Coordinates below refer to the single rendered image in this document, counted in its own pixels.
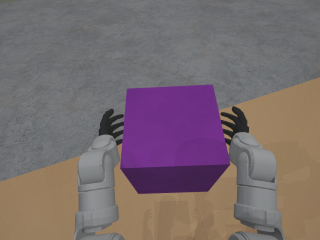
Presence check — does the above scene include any robot right hand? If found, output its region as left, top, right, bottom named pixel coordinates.
left=220, top=106, right=249, bottom=146

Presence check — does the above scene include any robot left hand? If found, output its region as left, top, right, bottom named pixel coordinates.
left=98, top=109, right=124, bottom=146

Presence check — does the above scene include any robot left forearm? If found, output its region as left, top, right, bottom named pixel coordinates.
left=73, top=134, right=121, bottom=240

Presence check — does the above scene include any robot right forearm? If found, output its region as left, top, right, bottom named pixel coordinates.
left=228, top=132, right=285, bottom=240

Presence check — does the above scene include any carton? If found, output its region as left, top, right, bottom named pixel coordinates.
left=120, top=84, right=231, bottom=194

